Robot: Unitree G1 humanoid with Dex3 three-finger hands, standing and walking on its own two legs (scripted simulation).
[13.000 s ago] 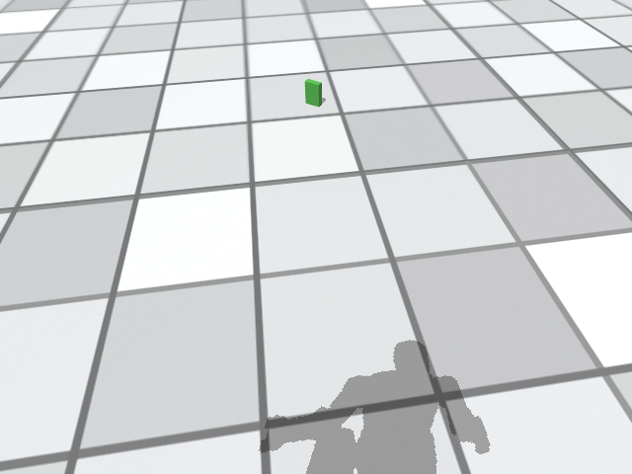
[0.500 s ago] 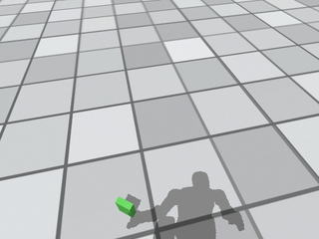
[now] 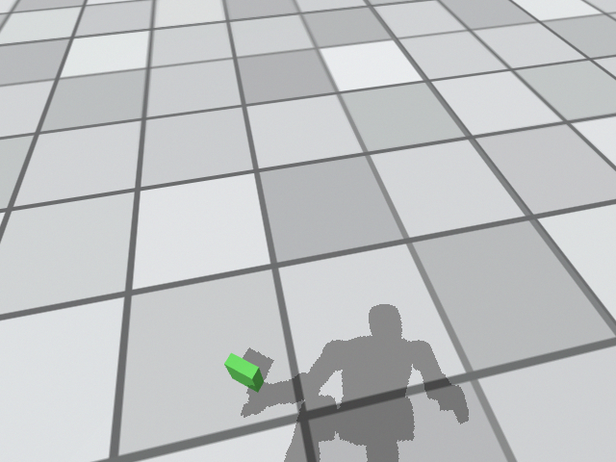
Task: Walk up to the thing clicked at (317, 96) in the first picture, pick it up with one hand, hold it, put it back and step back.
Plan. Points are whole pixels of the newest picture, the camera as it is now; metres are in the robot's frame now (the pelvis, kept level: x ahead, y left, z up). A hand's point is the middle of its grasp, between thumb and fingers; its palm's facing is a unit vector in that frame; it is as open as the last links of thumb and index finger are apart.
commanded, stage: walk up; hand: left
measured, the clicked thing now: (244, 373) +0.45 +0.23 -0.71
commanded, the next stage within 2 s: none
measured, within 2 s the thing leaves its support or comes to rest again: neither
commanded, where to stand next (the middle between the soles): +0.06 -0.01 m, yaw +0 degrees
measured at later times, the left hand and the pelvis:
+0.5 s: hand out of the picture +0.03 +0.30 -0.18, palm faces -0.08 -0.93 -0.35, open 7.4 cm; pelvis -0.10 +0.05 -0.01, yaw -1 degrees
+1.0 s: hand out of the picture -0.09 +0.26 -0.14, palm faces -0.06 -0.92 -0.40, open 7.4 cm; pelvis -0.24 +0.01 -0.02, yaw -2 degrees
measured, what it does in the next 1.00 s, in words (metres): walks backwards: left foot, then right foot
